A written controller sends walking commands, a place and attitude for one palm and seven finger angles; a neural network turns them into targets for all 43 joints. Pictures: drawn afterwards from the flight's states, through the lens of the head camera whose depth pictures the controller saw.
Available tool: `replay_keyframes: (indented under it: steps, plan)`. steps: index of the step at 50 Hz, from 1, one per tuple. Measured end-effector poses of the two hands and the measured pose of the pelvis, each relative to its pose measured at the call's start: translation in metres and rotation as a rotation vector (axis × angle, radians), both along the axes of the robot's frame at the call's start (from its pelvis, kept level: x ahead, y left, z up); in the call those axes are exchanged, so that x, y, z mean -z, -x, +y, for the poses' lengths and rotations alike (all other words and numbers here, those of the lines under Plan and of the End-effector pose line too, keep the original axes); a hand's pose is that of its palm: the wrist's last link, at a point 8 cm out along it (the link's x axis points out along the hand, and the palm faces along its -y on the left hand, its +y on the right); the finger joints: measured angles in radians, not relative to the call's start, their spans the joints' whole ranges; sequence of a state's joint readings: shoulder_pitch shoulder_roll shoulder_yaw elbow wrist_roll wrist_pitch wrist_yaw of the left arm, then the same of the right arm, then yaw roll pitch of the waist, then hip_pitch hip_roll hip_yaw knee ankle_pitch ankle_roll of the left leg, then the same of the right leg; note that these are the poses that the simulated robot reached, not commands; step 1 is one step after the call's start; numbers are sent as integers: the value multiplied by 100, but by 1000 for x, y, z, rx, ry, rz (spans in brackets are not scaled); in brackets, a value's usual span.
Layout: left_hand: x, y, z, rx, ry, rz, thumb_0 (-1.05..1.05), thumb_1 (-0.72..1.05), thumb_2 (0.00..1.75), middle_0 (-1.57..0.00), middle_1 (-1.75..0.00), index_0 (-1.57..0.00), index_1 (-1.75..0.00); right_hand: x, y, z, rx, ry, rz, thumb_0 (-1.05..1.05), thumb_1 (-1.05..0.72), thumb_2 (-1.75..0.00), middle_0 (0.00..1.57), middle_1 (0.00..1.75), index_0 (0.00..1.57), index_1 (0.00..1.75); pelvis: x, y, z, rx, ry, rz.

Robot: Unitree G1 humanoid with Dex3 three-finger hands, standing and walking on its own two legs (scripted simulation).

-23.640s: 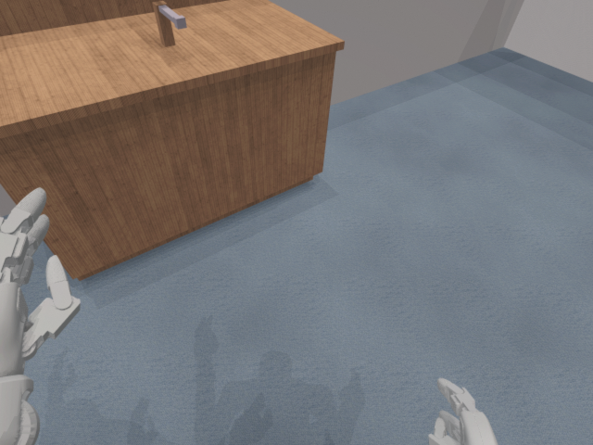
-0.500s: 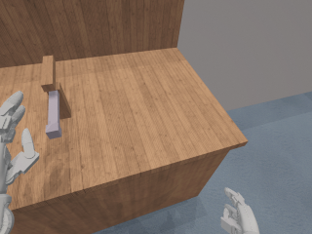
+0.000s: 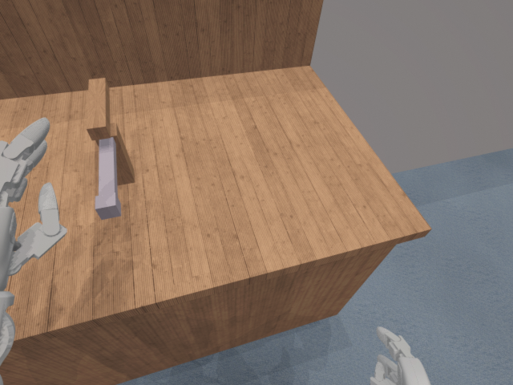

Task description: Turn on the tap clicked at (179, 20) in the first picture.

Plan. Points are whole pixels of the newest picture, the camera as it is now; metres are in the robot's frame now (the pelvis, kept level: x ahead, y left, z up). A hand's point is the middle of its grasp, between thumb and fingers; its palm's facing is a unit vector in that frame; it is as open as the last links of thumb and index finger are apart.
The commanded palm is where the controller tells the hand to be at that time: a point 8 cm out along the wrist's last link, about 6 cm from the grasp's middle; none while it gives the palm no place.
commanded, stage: look again from close up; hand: left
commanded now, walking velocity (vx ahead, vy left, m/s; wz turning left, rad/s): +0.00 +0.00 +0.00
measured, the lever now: (108, 206) +0.33 +0.26 +0.08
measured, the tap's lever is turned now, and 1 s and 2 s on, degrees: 0 0 0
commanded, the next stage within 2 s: come to a stop and stand still in 0.24 s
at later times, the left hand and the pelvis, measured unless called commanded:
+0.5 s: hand (60, 260) +0.21 +0.24 +0.16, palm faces +0.42 -0.81 -0.41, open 7.5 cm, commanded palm +0.15 +0.25 +0.18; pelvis +0.00 -0.04 -0.01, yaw +2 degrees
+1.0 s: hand (28, 299) +0.17 +0.25 +0.16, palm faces +0.40 -0.85 -0.34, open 7.5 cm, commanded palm +0.10 +0.27 +0.18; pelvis -0.05 -0.02 +0.00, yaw +2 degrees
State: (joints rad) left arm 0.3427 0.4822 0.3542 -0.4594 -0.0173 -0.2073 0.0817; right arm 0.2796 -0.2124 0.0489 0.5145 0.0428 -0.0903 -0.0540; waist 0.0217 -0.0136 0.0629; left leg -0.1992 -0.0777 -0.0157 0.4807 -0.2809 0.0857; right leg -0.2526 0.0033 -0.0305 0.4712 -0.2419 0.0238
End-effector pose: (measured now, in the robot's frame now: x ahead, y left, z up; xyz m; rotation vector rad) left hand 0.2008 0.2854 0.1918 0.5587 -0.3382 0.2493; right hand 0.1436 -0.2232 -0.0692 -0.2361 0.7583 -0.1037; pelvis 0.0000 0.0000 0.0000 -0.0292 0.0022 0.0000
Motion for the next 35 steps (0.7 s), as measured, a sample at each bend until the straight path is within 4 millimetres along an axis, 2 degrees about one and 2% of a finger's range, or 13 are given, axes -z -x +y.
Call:
replay_keyframes:
  steps: [3, 6, 9, 13, 16, 19, 22, 27, 31, 35]
  plan:
    - [-34, -9, 18, -70, -107, -172, 2, 88, 89, -22, -30, -21, -30, 6, 0, -1, -84, 1, 35, 1, -90, -90, 21, 30, 20, 30, 4, 1, -12, -11, -27, 21]
    - [-48, -14, 25, -119, -85, -244, 2, 88, 89, -21, -30, -21, -30, 7, -3, -10, -112, -12, 40, 2, -90, -90, 21, 30, 20, 30, 4, -1, -19, 0, -23, 42]
    - [-31, -15, 6, -69, -26, -170, 2, 89, 89, -20, -30, -20, -30, 6, -7, -23, -102, -38, 13, 2, -90, -90, 21, 30, 20, 30, 3, -4, -21, 10, -19, 64]
    - [15, -5, -25, 13, 55, 43, 2, 89, 89, -20, -30, -20, -30, 6, -10, -40, -78, -26, 9, 1, -90, -90, 21, 30, 20, 30, 3, -7, -25, 10, -21, 74]
    - [34, 7, -29, 9, 65, 133, 2, 89, 89, -21, -30, -21, -30, 6, -12, -51, -87, 13, 35, 1, -90, -90, 21, 30, 20, 30, 3, -7, -32, -5, -23, 74]
    - [36, 17, -19, -46, 55, 127, 2, 88, 89, -22, -30, -21, -30, 5, -14, -57, -119, 46, 53, 1, -90, -90, 21, 30, 20, 30, 5, -6, -38, -24, -19, 70]
    - [26, 25, -11, -103, 55, 62, 2, 88, 89, -22, -30, -21, -30, 5, -19, -59, -154, 57, 42, 1, -90, -90, 20, 30, 20, 30, 6, -2, -41, -36, -15, 63]
    - [11, 40, -16, -110, 88, -40, 2, 88, 89, -21, -30, -21, -30, 3, -26, -49, -181, 27, -24, 2, -90, -90, 20, 30, 20, 30, 7, 7, -36, -38, -17, 43]
    - [16, 49, -16, -93, 121, -42, 2, 89, 89, -21, -30, -21, -30, 2, -22, -37, -162, -8, -62, 1, -90, -90, 20, 30, 20, 30, 7, 16, -31, -33, -24, 26]
    - [28, 56, -6, -104, 159, -12, 2, 88, 89, -21, -30, -21, -30, 0, -9, -24, -145, -26, -66, 1, -90, -90, 20, 30, 20, 30, 7, 26, -27, -29, -26, 12]
